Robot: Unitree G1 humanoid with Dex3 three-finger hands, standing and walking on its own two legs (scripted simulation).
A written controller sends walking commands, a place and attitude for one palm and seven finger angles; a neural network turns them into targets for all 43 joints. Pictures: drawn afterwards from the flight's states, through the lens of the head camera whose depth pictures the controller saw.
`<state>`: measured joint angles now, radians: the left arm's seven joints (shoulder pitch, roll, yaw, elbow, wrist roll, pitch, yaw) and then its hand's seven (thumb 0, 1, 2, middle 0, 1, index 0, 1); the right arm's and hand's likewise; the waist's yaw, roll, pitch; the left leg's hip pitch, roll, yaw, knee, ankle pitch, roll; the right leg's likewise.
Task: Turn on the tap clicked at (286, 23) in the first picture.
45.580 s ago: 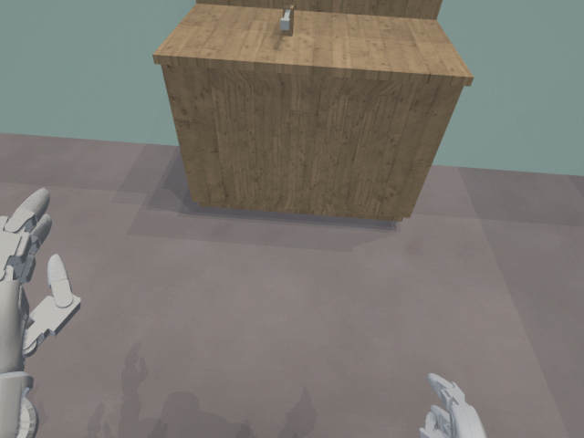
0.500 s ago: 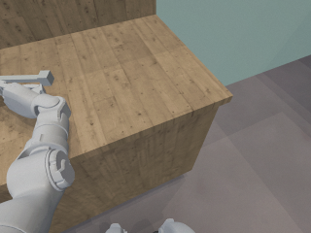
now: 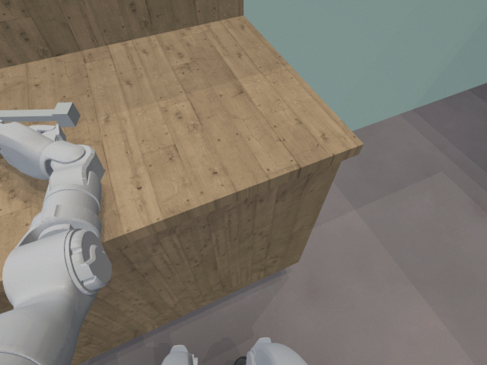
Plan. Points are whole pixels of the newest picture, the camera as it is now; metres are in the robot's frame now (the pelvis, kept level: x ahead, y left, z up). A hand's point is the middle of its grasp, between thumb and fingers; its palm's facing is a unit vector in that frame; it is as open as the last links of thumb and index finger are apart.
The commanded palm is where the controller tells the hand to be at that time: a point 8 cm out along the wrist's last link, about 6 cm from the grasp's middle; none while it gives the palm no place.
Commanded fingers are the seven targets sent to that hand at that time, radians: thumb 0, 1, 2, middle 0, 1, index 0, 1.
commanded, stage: push the lever round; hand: left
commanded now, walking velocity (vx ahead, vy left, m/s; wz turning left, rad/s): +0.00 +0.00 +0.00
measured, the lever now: (66, 114) +0.52 +0.23 +0.14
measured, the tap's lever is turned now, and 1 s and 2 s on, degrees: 67 67 67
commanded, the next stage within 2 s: none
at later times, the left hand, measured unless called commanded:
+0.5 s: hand (56, 132) +0.49 +0.25 +0.12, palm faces +0.83 -0.54 -0.15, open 8.5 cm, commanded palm +0.50 +0.28 +0.12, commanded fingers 0.00 0.90 0.90 -0.15 -0.15 -0.15 -0.15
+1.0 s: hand (56, 133) +0.49 +0.25 +0.12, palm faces +0.82 -0.55 -0.15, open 8.5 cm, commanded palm +0.51 +0.27 +0.12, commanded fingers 0.00 0.90 0.90 -0.15 -0.15 -0.15 -0.15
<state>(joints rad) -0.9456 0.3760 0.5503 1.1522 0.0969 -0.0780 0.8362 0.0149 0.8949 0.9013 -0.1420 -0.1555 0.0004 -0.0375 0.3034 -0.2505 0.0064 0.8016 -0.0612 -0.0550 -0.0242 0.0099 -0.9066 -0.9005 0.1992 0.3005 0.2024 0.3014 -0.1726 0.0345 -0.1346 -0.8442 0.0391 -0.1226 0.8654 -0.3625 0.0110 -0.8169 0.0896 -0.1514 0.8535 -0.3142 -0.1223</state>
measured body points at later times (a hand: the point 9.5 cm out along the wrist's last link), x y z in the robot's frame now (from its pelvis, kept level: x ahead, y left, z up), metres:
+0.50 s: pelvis -0.01 +0.01 +0.00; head +0.05 +0.00 +0.45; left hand +0.45 +0.28 +0.13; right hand +0.00 -0.25 -0.13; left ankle +0.08 +0.20 -0.68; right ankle +0.07 -0.01 -0.68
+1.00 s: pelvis -0.01 +0.03 +0.00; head +0.04 +0.03 +0.45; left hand +0.45 +0.28 +0.13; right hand -0.01 -0.22 -0.13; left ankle +0.08 +0.20 -0.68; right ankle +0.07 -0.01 -0.68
